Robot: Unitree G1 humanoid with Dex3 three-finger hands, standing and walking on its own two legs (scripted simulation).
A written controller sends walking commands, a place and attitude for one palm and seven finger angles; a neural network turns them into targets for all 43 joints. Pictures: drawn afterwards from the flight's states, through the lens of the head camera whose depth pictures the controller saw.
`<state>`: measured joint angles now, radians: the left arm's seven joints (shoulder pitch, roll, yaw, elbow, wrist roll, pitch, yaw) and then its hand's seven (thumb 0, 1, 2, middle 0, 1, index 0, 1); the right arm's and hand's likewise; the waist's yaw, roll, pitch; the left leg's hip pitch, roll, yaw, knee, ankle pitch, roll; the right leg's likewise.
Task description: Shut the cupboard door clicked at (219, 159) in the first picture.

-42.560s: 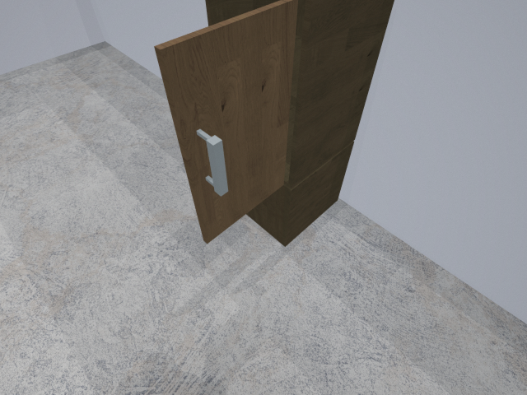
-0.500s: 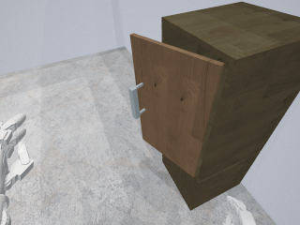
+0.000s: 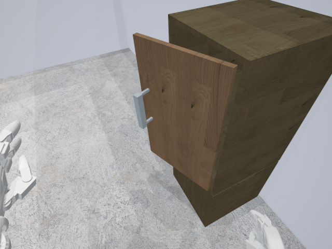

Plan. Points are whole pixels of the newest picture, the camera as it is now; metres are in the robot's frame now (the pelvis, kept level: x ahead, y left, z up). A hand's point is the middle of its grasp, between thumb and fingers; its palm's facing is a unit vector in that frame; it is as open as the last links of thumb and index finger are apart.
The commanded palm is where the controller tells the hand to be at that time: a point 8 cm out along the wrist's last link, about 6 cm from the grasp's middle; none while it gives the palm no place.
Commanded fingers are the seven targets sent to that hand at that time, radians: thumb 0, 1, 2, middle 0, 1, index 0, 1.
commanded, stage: step back with the hand held close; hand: left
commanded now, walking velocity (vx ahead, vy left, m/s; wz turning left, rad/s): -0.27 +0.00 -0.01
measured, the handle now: (144, 108) +0.61 +0.15 -0.02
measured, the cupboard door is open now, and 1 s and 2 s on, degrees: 22 22 22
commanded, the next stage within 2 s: stop stepping back and stand still in 1.44 s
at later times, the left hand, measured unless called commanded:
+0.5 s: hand (5, 203) +0.15 +0.29 +0.15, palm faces +0.40 -0.78 -0.47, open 7.4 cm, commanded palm +0.09 +0.33 +0.17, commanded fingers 0.00 0.90 0.90 -0.20 -0.30 -0.20 -0.30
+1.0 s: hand out of the picture +0.07 +0.29 +0.16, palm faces +0.45 -0.75 -0.47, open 7.4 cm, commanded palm -0.01 +0.33 +0.17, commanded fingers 0.00 0.90 0.90 -0.20 -0.30 -0.20 -0.30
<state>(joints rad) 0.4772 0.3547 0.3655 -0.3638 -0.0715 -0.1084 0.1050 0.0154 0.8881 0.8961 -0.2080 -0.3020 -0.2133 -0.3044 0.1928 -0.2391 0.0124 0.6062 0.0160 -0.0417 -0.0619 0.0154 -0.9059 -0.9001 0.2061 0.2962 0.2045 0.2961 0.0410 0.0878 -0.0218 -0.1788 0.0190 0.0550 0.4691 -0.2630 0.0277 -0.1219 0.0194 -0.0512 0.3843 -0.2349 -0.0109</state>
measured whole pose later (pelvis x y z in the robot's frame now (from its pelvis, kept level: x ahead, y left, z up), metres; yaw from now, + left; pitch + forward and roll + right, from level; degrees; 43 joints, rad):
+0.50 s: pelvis -0.05 +0.03 -0.01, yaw -1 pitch +0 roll -2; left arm 0.54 0.43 0.42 -0.47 -0.05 -0.17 0.14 0.01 0.89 0.90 -0.21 -0.30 -0.22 -0.30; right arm 0.21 -0.23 0.00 0.53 0.02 0.01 -0.09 0.01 -0.91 -0.90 0.21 0.30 0.20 0.30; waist 0.00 0.01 -0.01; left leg -0.36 0.00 0.09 0.60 -0.24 0.08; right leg -0.32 -0.01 -0.02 0.54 -0.22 0.03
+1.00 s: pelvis -0.13 +0.02 -0.03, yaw +4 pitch +0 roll -4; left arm 0.50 0.47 0.47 -0.52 -0.02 -0.27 0.15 0.01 0.88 0.90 -0.21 -0.30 -0.22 -0.30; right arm 0.25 -0.21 -0.01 0.59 0.00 -0.07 -0.07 0.02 -0.91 -0.90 0.21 0.30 0.21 0.30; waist -0.05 0.01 0.02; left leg -0.52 0.03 0.04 0.66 -0.16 0.08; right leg -0.41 0.06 0.01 0.73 -0.25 0.02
